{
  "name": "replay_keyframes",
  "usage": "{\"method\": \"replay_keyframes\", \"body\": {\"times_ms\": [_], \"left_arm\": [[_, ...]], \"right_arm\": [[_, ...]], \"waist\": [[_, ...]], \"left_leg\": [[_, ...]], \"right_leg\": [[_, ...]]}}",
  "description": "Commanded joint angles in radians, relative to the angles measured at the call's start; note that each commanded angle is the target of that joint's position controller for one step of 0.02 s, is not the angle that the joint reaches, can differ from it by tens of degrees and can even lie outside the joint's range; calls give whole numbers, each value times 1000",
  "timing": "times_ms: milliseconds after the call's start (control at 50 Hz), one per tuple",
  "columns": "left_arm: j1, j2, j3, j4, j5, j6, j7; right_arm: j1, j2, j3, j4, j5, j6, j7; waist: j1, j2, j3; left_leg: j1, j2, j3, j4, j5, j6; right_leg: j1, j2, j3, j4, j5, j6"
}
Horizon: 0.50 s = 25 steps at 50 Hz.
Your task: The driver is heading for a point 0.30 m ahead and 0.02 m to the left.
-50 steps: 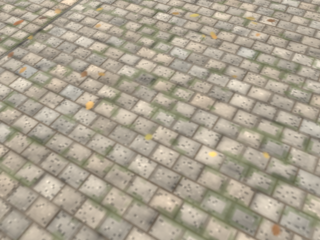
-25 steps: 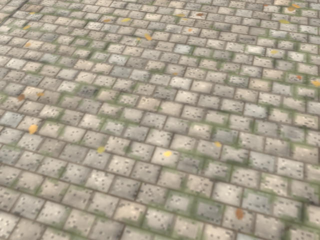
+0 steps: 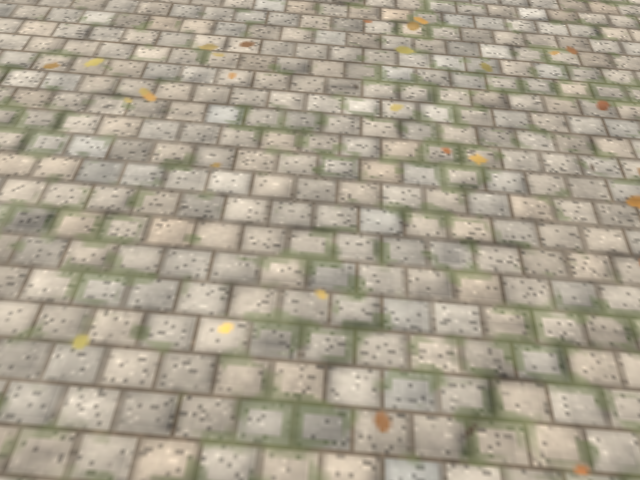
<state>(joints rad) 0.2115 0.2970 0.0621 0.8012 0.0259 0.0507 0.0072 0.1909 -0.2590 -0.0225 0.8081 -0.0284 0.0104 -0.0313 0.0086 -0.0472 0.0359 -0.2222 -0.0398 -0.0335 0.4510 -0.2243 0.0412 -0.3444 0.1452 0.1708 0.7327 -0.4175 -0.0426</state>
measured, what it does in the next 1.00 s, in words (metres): walks ahead: right foot, then left foot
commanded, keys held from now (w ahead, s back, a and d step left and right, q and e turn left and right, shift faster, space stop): w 0.28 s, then no key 0.72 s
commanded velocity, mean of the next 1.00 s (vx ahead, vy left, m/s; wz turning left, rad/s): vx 0.17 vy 0.00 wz -0.05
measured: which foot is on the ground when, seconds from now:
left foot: down 0.00-0.36, up 0.38-0.74, down 0.76-1.00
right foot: up 0.00-0.34, down 0.36-1.00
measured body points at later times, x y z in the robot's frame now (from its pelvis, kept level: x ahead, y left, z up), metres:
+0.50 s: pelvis +0.12 -0.05 +0.01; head +0.13 -0.07 +0.46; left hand +0.21 +0.21 -0.11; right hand +0.14 -0.31 -0.15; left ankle +0.07 +0.08 -0.68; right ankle +0.11 -0.12 -0.74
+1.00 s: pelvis +0.20 -0.04 +0.00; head +0.21 -0.03 +0.45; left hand +0.19 +0.19 -0.16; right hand +0.26 -0.28 -0.15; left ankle +0.22 +0.05 -0.74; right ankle +0.11 -0.12 -0.74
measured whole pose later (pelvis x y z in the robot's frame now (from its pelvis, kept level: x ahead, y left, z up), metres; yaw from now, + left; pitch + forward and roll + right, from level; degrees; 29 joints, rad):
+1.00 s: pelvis +0.20 -0.04 +0.00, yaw -1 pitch -2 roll +0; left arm 0.30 0.18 -0.01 1.09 0.01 0.00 0.04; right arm 0.19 -0.18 0.00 1.04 0.00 0.00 -0.04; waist 0.01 -0.02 0.05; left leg -0.21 -0.03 0.05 0.44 -0.20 0.05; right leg 0.00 0.03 -0.03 0.36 -0.33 -0.04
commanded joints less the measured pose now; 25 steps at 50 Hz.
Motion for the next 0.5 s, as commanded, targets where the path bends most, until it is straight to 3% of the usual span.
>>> {"method": "replay_keyframes", "body": {"times_ms": [20,60,120,240,300,340,360,380,400,420,460,500], "left_arm": [[55,109,24,-24,11,-22,-13],[51,103,21,-5,21,-32,-32],[-29,78,10,-16,18,-47,-46],[-143,42,-11,-40,7,-68,-49],[-105,37,-15,-29,0,-78,-38],[41,34,-12,26,6,-96,-16],[135,73,-2,52,13,-110,0],[215,195,22,55,18,-113,12],[247,233,36,84,-6,-101,9],[175,158,15,67,-12,-100,0],[61,59,-15,40,-12,-107,-6],[54,39,-26,55,-10,-116,0]], "right_arm": [[-12,-140,-31,-40,1,-17,15],[34,-139,-34,-16,9,-30,12],[105,-149,-44,22,15,-52,18],[189,-165,-60,69,8,-66,28],[176,-167,-64,73,10,-65,36],[172,-139,-55,82,17,-65,33],[164,-91,-39,74,17,-70,32],[156,-2,-13,28,24,-74,34],[150,-91,-36,32,9,-61,22],[166,-118,-46,56,1,-48,20],[185,-68,-35,87,7,-43,30],[190,-62,-34,106,-2,-32,36]], "waist": [[17,198,38],[0,195,32],[-32,171,27],[-78,192,34],[-44,174,48],[31,114,5],[70,40,-63],[88,-178,-128],[87,-174,-71],[34,-46,-8],[-19,-33,11],[-35,-61,-22]], "left_leg": [[64,264,-368,-344,-386,134],[131,223,-300,-340,-297,130],[199,226,-271,-340,-236,150],[146,245,-234,-322,-191,180],[34,246,-211,-276,-116,173],[-62,199,-151,-122,91,123],[-119,141,-81,27,82,77],[-297,21,40,291,-172,21],[-364,-9,56,447,-364,16],[-356,45,1,537,-318,23],[-305,86,4,535,-200,10],[-247,77,31,540,-128,-14]], "right_leg": [[-180,-51,-12,219,12,18],[-215,-66,-55,244,64,36],[-260,-114,-127,175,103,59],[-150,-149,-207,-75,73,53],[26,-130,-238,-211,120,14],[283,-105,-234,-355,222,-3],[431,-207,-121,-399,203,-14],[560,-459,218,-493,117,-85],[455,-566,374,-528,267,-175],[396,-517,274,-500,377,-183],[318,-415,79,-502,612,-138],[304,-356,-42,-474,905,-128]]}}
